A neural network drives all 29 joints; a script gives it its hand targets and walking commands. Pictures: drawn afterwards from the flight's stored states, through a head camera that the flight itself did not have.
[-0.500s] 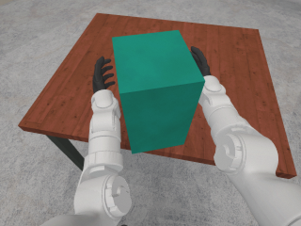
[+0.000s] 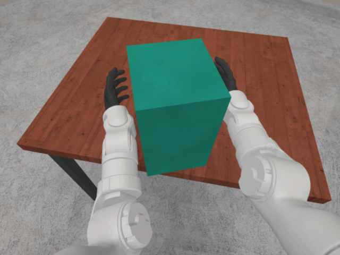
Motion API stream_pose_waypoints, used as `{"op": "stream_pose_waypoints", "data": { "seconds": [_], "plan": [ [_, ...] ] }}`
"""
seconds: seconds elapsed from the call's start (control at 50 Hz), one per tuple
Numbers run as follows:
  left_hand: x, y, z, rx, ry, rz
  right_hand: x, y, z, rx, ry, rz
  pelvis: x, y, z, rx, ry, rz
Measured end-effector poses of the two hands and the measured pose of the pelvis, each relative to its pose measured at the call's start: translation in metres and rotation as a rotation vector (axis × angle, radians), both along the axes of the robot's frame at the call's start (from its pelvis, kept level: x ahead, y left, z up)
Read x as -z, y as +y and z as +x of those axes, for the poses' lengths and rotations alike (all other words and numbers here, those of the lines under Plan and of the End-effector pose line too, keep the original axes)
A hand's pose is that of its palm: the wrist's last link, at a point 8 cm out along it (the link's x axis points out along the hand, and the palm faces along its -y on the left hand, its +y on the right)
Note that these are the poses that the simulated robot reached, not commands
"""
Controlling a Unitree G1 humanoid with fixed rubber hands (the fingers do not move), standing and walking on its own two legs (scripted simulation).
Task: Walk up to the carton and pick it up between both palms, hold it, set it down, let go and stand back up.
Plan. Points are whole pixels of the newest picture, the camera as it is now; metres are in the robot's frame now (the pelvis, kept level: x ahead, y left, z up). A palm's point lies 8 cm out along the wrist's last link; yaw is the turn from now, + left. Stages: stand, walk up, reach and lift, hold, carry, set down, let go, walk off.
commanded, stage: set down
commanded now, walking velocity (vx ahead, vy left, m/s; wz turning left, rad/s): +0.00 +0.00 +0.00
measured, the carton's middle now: (171, 114) +0.42 +0.07 +0.06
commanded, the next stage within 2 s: none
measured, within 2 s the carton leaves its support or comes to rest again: neither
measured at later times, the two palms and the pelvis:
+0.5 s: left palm (114, 104) +0.38 +0.19 +0.12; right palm (226, 90) +0.46 -0.06 +0.12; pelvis +0.01 +0.00 +0.00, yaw +0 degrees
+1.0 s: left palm (116, 104) +0.39 +0.19 +0.11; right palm (226, 94) +0.47 -0.06 +0.10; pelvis +0.00 +0.01 +0.00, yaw -1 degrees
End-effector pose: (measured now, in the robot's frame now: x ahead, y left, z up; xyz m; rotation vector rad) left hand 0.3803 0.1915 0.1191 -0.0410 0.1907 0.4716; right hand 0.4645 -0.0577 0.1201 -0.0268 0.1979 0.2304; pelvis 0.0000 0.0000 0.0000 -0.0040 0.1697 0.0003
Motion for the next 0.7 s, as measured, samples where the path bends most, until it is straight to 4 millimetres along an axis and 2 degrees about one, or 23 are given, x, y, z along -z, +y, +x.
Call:
{"op": "stream_pose_waypoints", "data": {
  "seconds": [0.7],
  "plan": [
    [0.0011,0.0006,0.001,0.005,-0.001,0.021,0.0008,-0.0006,-0.0013,-0.002,-0.016,-0.001,-0.001,0.0006,0.0057,0.006,-0.039,0.001]
  ]
}}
